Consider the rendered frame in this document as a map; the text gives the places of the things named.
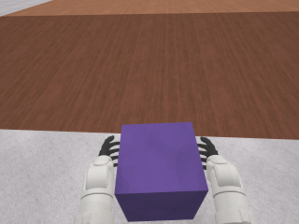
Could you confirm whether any robot right hand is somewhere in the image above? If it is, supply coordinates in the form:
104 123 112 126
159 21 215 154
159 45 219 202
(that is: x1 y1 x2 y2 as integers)
197 136 219 170

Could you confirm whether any robot left forearm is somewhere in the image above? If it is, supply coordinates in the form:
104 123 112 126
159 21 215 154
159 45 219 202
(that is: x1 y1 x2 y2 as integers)
75 155 115 224

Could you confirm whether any robot left hand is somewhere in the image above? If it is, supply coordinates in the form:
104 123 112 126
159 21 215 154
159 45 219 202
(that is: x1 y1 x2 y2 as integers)
98 135 120 167

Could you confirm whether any carton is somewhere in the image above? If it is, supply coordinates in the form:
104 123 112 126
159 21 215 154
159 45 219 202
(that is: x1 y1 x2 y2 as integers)
114 121 208 222

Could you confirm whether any robot right forearm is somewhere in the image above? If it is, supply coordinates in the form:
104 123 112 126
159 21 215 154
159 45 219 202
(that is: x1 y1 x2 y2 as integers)
206 155 258 224

